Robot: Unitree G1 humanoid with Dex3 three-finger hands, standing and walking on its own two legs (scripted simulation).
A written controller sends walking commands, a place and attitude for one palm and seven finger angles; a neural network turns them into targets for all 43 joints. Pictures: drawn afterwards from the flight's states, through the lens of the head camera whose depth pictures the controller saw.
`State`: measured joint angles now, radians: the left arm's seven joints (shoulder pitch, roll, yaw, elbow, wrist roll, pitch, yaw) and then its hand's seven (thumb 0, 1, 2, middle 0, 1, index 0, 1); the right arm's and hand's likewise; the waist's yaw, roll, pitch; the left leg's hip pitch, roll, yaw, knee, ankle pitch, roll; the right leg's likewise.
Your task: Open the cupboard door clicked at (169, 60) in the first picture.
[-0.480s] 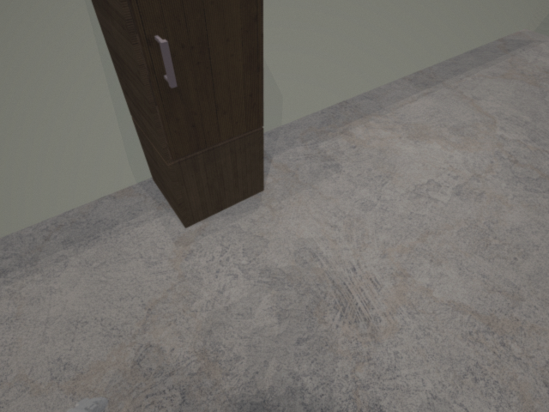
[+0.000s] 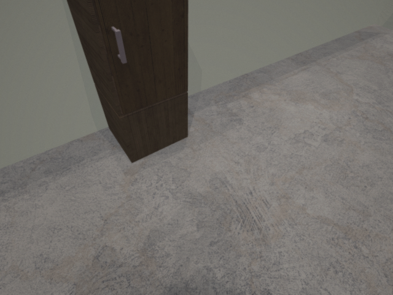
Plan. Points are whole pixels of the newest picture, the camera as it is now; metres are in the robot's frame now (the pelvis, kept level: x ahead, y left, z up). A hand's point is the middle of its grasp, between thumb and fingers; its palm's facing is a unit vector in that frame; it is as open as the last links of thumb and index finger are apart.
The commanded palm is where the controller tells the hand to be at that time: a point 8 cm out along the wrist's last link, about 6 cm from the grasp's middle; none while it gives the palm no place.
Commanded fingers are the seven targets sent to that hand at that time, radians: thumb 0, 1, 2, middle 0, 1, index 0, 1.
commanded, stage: stand and wait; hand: left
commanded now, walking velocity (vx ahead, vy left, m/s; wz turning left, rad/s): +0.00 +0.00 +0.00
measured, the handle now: (118, 45) +1.01 +0.39 +0.02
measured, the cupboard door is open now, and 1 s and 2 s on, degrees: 0 0 0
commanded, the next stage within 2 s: look at it before walking up in 0.34 s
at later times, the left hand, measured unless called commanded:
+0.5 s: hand out of the picture +0.07 +0.24 -0.15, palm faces -0.03 -0.94 -0.33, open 7.4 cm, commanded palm none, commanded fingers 0.00 0.90 0.90 -0.20 -0.30 -0.20 -0.30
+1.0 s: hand out of the picture +0.06 +0.24 -0.15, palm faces -0.03 -0.94 -0.33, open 7.4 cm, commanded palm none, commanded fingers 0.00 0.90 0.90 -0.20 -0.30 -0.20 -0.30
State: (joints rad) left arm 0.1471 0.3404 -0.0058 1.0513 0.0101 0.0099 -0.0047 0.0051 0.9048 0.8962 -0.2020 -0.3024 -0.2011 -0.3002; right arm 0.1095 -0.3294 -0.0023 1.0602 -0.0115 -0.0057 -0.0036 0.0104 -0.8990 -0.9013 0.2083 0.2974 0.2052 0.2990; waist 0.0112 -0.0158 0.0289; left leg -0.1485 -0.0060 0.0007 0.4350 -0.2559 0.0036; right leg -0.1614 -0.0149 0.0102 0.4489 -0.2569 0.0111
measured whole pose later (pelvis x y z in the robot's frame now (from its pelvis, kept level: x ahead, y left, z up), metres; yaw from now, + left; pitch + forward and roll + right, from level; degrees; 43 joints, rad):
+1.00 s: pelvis -0.01 -0.01 +0.00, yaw +0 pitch -2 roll +0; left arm 0.14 0.34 -0.01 1.09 0.01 0.00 -0.01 0.00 0.91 0.90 -0.20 -0.30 -0.20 -0.30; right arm 0.12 -0.34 0.00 1.11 -0.01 -0.01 0.00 0.01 -0.90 -0.90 0.21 0.30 0.20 0.30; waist 0.01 -0.01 0.03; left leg -0.14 0.01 0.00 0.37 -0.20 -0.01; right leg -0.16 0.00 0.01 0.39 -0.20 0.00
